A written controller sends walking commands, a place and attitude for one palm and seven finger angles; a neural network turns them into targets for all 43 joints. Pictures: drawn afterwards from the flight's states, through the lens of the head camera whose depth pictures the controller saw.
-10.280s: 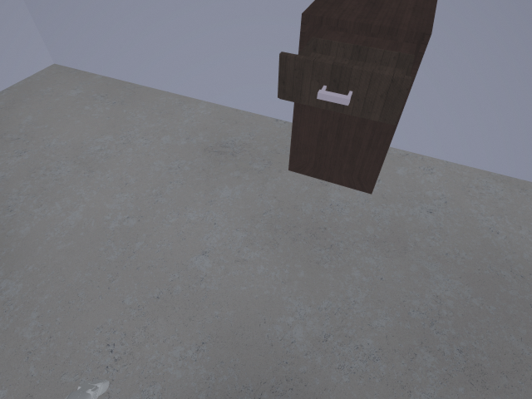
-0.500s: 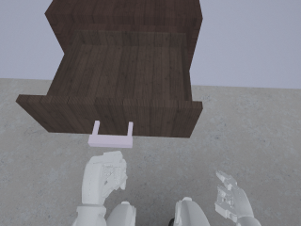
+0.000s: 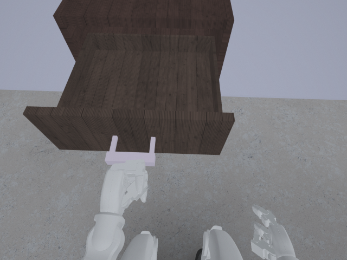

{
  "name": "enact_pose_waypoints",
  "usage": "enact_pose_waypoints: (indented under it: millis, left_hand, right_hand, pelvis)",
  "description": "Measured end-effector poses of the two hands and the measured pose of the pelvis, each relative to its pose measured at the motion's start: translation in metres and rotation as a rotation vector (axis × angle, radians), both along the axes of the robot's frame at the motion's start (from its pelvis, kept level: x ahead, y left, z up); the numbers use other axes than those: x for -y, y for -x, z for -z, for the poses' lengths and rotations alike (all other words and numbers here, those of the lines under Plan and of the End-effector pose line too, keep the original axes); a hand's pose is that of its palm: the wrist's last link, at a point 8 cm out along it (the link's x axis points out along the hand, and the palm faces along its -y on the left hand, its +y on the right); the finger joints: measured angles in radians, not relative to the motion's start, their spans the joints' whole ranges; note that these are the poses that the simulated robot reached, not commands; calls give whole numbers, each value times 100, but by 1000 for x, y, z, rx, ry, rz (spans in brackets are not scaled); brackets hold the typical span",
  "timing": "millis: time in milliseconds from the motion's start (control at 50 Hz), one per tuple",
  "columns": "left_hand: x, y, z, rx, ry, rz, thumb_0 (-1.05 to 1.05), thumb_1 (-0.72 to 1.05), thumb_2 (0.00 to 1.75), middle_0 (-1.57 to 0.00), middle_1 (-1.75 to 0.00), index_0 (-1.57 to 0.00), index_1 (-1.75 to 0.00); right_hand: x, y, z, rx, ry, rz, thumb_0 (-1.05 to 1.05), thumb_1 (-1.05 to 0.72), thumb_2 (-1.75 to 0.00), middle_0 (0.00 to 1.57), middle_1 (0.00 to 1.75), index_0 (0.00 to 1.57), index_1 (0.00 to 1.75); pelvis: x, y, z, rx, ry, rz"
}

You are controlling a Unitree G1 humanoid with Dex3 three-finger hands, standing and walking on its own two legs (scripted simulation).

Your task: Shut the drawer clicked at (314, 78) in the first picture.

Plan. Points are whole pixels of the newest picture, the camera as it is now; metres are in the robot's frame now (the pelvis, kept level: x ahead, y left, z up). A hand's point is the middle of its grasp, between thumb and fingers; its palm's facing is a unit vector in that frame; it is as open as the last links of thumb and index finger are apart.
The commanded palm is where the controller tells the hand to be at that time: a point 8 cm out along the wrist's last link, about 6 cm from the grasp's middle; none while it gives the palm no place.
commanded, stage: push the drawer shut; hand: left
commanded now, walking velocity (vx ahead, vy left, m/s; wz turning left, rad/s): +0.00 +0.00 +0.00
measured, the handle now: (132, 149) +0.35 +0.11 +0.04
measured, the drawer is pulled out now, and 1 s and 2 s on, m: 0.29 0.15 0.04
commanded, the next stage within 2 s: none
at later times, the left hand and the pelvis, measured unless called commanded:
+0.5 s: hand (150, 151) +0.35 +0.07 +0.04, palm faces -0.07 -1.00 -0.02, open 3.0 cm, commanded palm +0.33 +0.12 +0.04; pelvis -0.01 +0.01 +0.00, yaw -1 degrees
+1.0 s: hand (155, 127) +0.41 +0.06 +0.04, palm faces -0.02 -1.00 -0.04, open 3.1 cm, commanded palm +0.40 +0.11 +0.04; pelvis -0.01 +0.01 +0.01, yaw -1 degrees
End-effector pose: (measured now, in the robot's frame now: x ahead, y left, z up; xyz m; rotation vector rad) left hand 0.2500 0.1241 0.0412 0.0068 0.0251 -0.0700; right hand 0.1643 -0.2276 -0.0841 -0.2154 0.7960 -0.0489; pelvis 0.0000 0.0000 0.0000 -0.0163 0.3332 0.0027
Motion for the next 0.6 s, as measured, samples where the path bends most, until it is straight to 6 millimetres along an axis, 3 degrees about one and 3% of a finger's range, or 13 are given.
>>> enact_pose_waypoints:
  millis: [120, 300, 600]
  left_hand:
    - [0, -11, 2, 34, 0, 3, -5, 92, 101, -140, -160, -141, -160]
    - [2, -46, 3, 53, -9, 5, -5, 94, 103, -140, -160, -141, -160]
    - [1, -89, 2, 36, -11, -12, -5, 92, 99, -140, -160, -141, -160]
  right_hand:
    - [-1, 5, 2, -9, 18, -2, 1, -91, -90, 20, 30, 21, 30]
    - [-7, 19, 9, -60, 13, 5, 1, -91, -90, 20, 30, 21, 30]
    - [0, 56, 11, -175, 18, 71, 1, -91, -90, 20, 30, 21, 30]
  pelvis:
    - [-3, 6, 2, 0, 3, -3]
    - [-9, 16, 2, -3, 6, -6]
    - [-14, 11, -6, -12, 1, 12]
